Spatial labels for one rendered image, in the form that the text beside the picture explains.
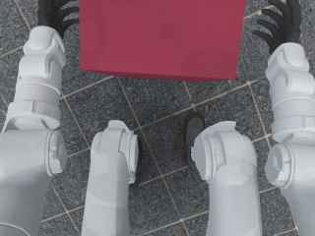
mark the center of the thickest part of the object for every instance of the robot right forearm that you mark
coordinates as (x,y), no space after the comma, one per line
(292,92)

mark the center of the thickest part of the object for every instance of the robot right hand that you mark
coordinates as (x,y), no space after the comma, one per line
(288,29)

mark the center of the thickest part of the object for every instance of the right robot thigh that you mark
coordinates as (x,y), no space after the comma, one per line
(234,200)

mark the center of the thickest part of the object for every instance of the right robot upper arm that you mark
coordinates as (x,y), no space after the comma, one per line
(291,167)

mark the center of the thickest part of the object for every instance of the robot left forearm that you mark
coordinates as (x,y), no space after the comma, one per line
(38,86)

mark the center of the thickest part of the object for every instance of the carton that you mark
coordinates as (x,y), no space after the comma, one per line
(178,40)

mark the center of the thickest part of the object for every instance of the robot left hand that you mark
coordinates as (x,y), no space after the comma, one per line
(50,15)

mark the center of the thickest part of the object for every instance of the robot left shin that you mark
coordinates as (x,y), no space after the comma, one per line
(97,139)

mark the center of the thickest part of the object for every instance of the left robot upper arm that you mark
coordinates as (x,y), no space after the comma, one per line
(29,158)

